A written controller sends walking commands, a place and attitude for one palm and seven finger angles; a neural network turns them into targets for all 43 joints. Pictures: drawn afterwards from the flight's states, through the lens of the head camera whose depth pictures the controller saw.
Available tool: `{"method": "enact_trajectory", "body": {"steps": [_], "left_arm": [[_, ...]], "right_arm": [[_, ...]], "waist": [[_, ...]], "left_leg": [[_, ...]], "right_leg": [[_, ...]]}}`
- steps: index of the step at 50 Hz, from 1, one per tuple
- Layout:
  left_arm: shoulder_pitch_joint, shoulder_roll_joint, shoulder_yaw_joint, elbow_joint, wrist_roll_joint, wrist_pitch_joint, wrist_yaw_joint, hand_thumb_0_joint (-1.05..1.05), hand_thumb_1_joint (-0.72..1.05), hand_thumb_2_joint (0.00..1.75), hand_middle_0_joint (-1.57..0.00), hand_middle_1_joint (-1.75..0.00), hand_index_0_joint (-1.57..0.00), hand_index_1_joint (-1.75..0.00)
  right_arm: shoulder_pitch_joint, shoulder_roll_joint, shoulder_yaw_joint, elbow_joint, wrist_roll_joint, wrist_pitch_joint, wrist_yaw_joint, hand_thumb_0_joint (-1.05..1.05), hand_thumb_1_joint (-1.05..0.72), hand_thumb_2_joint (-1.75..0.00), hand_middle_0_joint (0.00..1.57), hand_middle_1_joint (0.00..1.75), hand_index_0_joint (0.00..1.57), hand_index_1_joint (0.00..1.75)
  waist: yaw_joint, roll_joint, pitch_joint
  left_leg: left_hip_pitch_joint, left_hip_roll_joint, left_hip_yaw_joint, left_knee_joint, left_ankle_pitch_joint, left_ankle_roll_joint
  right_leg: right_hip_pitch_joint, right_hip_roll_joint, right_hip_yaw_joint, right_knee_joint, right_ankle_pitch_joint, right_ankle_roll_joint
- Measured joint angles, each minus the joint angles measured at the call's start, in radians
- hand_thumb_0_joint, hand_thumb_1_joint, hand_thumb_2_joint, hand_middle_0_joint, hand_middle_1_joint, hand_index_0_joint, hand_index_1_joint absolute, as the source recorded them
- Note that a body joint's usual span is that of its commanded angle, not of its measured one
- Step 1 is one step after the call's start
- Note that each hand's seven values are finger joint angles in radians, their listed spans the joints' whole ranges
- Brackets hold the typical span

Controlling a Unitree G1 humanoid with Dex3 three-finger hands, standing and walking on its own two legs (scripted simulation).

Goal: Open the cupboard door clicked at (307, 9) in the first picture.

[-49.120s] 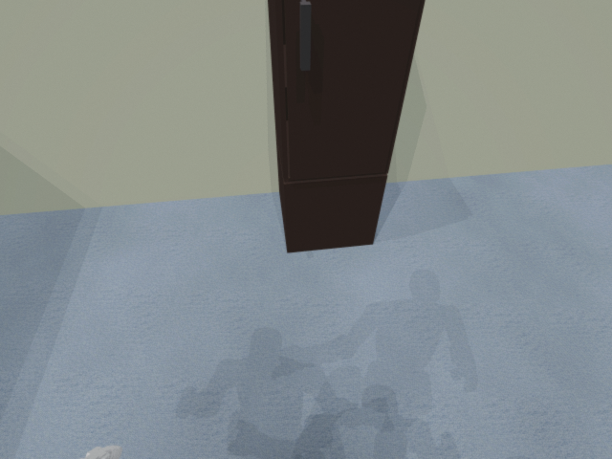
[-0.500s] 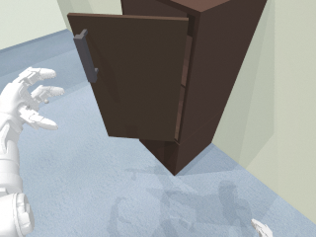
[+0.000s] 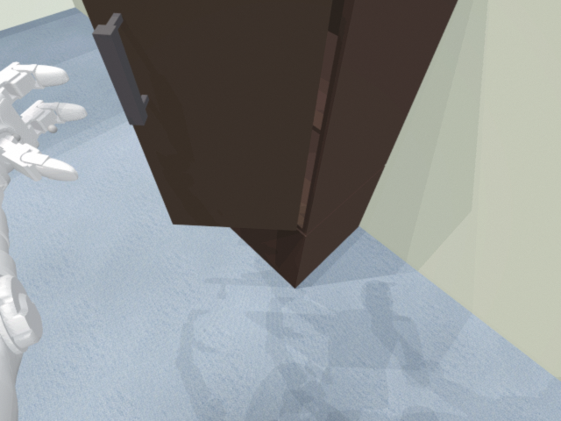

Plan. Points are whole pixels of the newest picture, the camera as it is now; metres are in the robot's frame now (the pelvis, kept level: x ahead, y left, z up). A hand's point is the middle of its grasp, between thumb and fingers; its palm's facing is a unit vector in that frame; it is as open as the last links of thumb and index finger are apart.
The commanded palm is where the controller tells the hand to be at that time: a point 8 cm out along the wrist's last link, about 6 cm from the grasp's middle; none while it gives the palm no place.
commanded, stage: move the hooked fingers beside the handle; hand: left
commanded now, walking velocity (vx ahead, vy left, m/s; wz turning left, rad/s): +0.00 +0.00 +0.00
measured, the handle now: (127, 72) +0.59 +0.23 +0.15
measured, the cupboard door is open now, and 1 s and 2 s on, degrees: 43 43 43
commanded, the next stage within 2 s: none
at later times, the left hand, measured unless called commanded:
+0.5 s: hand (63, 89) +0.53 +0.29 +0.17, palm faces -0.03 -1.00 +0.00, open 14.0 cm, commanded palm +0.53 +0.34 +0.15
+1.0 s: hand (58, 87) +0.54 +0.31 +0.16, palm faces -0.05 -1.00 +0.01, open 14.0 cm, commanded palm +0.53 +0.34 +0.15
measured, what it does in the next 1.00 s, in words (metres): stands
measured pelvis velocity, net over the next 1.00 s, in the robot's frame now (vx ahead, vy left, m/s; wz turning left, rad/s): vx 0.03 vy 0.02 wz -0.03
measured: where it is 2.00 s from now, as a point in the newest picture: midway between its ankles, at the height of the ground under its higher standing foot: outside the picture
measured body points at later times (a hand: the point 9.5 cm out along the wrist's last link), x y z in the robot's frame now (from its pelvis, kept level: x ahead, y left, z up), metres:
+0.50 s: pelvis +0.01 +0.01 -0.01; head +0.13 +0.03 +0.42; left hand +0.52 +0.35 +0.17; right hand -0.04 -0.28 -0.10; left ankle +0.01 +0.11 -0.72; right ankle -0.02 -0.13 -0.72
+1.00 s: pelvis +0.03 +0.02 -0.01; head +0.16 +0.04 +0.42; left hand +0.54 +0.36 +0.16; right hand -0.01 -0.25 -0.11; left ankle +0.01 +0.11 -0.72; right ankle -0.02 -0.13 -0.72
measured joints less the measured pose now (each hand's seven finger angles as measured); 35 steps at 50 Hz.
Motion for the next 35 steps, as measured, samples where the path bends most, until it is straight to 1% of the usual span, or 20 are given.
{"method": "enact_trajectory", "body": {"steps": [4,10,15,18,22,30,35], "left_arm": [[-0.055,0.027,0.005,0.052,0.014,-0.010,-0.001,-0.02,-0.50,0.30,-0.30,-1.20,-0.30,-1.20],[-0.149,0.106,0.018,0.146,0.056,-0.003,0.006,-0.02,-0.50,0.30,-0.30,-1.20,-0.30,-1.20],[-0.198,0.156,0.037,0.171,0.070,-0.014,-0.002,-0.02,-0.50,0.30,-0.30,-1.20,-0.30,-1.20],[-0.236,0.186,0.037,0.203,0.080,-0.006,-0.010,-0.02,-0.50,0.30,-0.30,-1.20,-0.30,-1.20],[-0.275,0.230,0.044,0.232,0.106,0.006,-0.011,-0.02,-0.50,0.30,-0.30,-1.20,-0.30,-1.20],[-0.351,0.283,0.034,0.267,0.131,0.010,-0.012,-0.02,-0.50,0.30,-0.30,-1.20,-0.30,-1.20],[-0.349,0.304,0.063,0.262,0.146,0.015,-0.017,-0.02,-0.50,0.30,-0.30,-1.20,-0.30,-1.20]], "right_arm": [[0.005,-0.001,0.003,0.004,-0.003,0.018,0.002,0.01,-0.91,-0.90,0.20,0.30,0.20,0.30],[0.018,-0.005,0.009,-0.001,-0.004,0.048,-0.001,0.01,-0.91,-0.90,0.20,0.30,0.20,0.30],[0.045,-0.009,0.006,0.001,-0.008,0.076,0.001,0.01,-0.91,-0.90,0.20,0.30,0.20,0.30],[0.059,-0.011,0.009,0.004,-0.008,0.095,0.002,0.01,-0.91,-0.90,0.20,0.30,0.20,0.30],[0.073,-0.013,0.014,-0.002,-0.012,0.116,0.000,0.01,-0.91,-0.90,0.20,0.30,0.20,0.30],[0.087,-0.004,0.027,-0.008,-0.018,0.138,-0.001,0.00,-0.91,-0.90,0.20,0.30,0.20,0.30],[0.089,0.004,0.032,-0.025,-0.023,0.150,0.004,0.00,-0.91,-0.90,0.20,0.30,0.20,0.30]], "waist": [[-0.016,-0.002,-0.004],[-0.052,-0.004,0.000],[-0.072,-0.003,-0.002],[-0.084,-0.002,-0.004],[-0.102,0.000,-0.002],[-0.128,0.004,-0.001],[-0.139,0.006,-0.005]], "left_leg": [[-0.031,0.003,0.000,0.015,-0.005,0.001],[-0.088,0.010,-0.001,0.044,-0.014,0.003],[-0.129,0.017,0.002,0.064,-0.024,0.003],[-0.150,0.021,0.001,0.076,-0.030,0.005],[-0.181,0.026,0.001,0.092,-0.039,0.006],[-0.235,0.033,-0.003,0.123,-0.056,0.010],[-0.259,0.037,0.002,0.138,-0.069,0.014]], "right_leg": [[-0.029,0.002,0.001,0.009,-0.001,0.001],[-0.083,0.008,0.002,0.028,-0.004,0.002],[-0.121,0.015,0.005,0.037,-0.005,0.003],[-0.139,0.019,0.006,0.041,-0.007,0.005],[-0.166,0.023,0.006,0.048,-0.009,0.007],[-0.210,0.030,0.004,0.056,-0.014,0.011],[-0.232,0.033,0.011,0.062,-0.019,0.016]]}}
